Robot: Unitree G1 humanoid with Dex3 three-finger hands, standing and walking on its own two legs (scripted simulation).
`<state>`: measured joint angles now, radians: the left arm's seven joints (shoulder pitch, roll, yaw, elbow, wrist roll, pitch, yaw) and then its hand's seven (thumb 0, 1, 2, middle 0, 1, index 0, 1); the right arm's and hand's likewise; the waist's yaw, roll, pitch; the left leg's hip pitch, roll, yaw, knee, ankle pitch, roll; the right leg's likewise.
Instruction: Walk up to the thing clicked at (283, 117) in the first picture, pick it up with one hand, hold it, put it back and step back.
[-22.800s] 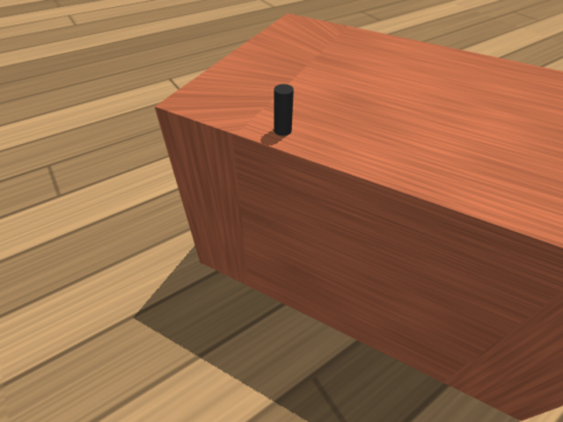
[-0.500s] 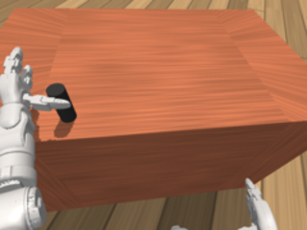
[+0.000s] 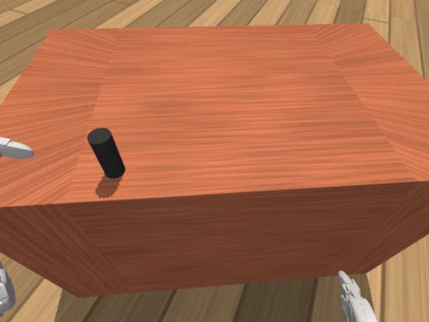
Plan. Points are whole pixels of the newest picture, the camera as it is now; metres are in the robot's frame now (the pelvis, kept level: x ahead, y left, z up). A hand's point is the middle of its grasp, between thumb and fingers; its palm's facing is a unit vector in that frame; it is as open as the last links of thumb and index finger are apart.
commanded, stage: sink last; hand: left
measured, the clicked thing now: (107, 154) +0.44 +0.21 +0.06
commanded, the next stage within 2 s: home in 0.90 s
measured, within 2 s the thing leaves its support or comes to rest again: neither
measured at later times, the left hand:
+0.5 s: hand (9, 255) +0.20 +0.24 +0.16, palm faces +0.37 -0.83 -0.41, open 17.4 cm
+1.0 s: hand out of the picture +0.16 +0.25 +0.16, palm faces +0.41 -0.80 -0.44, open 17.5 cm
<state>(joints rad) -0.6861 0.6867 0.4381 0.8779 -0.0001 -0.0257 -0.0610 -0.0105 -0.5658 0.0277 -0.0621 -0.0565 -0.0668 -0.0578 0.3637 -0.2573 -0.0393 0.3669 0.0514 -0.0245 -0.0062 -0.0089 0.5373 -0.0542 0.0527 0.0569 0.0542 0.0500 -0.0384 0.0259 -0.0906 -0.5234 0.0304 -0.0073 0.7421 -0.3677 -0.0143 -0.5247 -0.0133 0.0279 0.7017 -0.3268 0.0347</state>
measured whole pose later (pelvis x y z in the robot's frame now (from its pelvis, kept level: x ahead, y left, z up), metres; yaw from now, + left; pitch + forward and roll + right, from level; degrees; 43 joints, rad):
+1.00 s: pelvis -0.02 -0.02 +0.01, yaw +2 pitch -1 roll +1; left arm 0.48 0.36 0.39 -0.29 -0.08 -0.27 0.02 -0.01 -0.56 0.02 -0.07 -0.06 -0.07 -0.06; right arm 0.39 -0.23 -0.16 0.39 0.04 -0.11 -0.04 -0.01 0.50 -0.05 0.06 0.06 0.06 0.05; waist 0.04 0.04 0.00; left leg -0.33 0.01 -0.04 0.67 -0.32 -0.03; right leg -0.35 -0.03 0.00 0.70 -0.33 0.02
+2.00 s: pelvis +0.01 -0.01 -0.01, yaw +1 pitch +4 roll -1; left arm 0.36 0.19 0.00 0.29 -0.02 -0.04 0.10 -0.01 -0.58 0.03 -0.04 -0.05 -0.05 -0.05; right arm 0.26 -0.22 0.00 0.59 0.02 -0.07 -0.07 0.01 -0.90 -0.89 0.20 0.30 0.20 0.30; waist -0.01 0.02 -0.03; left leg -0.46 0.03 -0.03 0.80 -0.42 -0.02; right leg -0.45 -0.01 0.00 0.77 -0.39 0.03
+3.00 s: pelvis -0.03 -0.03 +0.03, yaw +3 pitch -4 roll +0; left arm 0.16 0.36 -0.02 1.15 0.01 -0.01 0.00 0.00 -0.54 0.05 -0.05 -0.05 -0.05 -0.06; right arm 0.19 -0.36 0.01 1.11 -0.02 0.01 0.01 0.01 -0.90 -0.90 0.20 0.30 0.20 0.30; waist 0.01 0.02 0.04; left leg -0.18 0.03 -0.05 0.41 -0.17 -0.04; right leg -0.18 -0.01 -0.02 0.41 -0.17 0.00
